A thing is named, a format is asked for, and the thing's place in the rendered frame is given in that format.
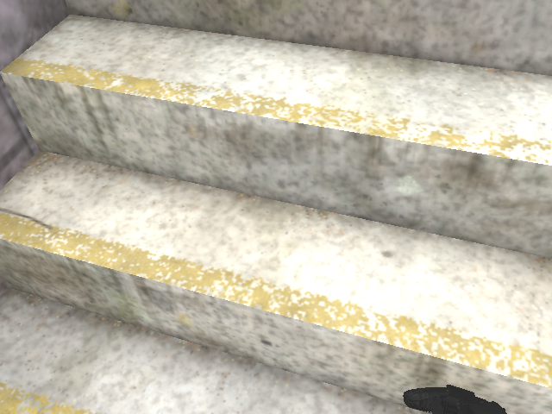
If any robot right hand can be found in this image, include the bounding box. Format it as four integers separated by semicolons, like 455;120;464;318
403;385;507;414

